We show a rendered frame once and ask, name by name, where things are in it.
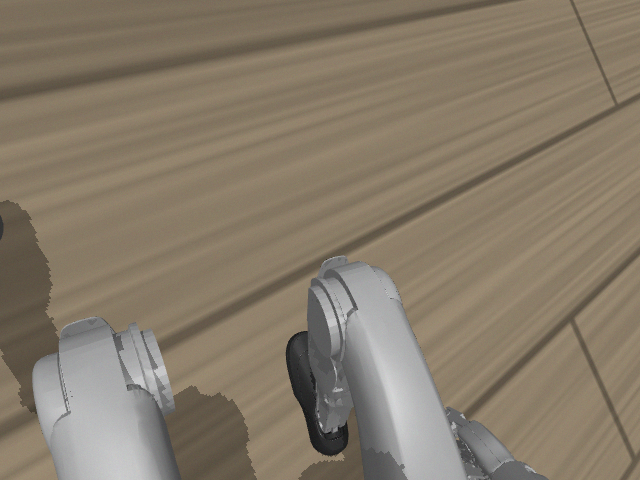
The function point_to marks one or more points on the right robot arm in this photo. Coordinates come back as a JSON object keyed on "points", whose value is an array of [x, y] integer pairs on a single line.
{"points": [[516, 470]]}

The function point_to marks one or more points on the right robot foot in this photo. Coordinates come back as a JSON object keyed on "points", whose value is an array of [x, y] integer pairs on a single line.
{"points": [[303, 385]]}

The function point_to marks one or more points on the right robot hand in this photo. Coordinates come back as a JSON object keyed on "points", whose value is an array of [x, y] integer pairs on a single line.
{"points": [[482, 452]]}

